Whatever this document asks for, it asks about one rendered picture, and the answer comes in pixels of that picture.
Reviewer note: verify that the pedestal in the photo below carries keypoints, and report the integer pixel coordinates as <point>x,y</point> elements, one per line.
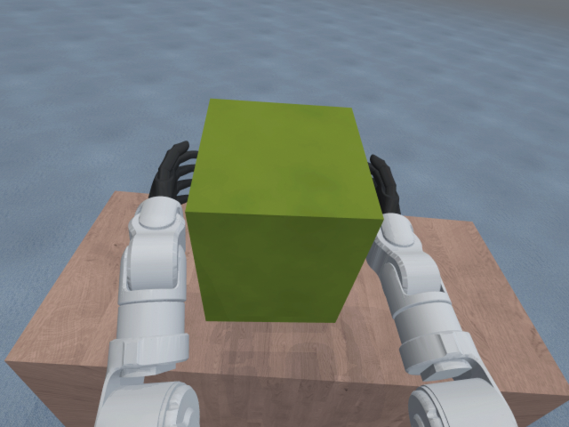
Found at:
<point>284,374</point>

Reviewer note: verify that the left robot hand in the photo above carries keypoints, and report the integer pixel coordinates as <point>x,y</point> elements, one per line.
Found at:
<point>165,183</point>

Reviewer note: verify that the right robot forearm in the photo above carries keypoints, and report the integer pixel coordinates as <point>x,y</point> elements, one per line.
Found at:
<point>433,343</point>

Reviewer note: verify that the right robot hand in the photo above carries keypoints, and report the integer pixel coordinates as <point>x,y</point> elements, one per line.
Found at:
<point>385,185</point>

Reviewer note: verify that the robot left upper arm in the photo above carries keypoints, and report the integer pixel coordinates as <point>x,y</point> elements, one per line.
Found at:
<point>169,404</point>

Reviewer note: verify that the robot right upper arm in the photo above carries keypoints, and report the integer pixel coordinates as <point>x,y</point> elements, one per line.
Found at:
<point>464,403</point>

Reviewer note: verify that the left robot forearm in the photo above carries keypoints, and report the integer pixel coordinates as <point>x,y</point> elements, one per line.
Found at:
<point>152,290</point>

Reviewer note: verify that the carton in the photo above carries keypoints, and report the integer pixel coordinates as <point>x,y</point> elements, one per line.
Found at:
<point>282,211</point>

